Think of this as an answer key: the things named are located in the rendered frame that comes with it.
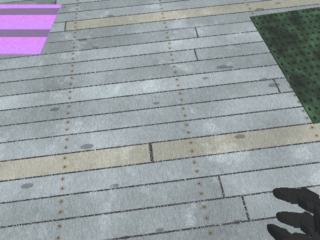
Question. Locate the right robot hand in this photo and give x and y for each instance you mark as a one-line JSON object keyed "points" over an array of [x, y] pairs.
{"points": [[309, 224]]}

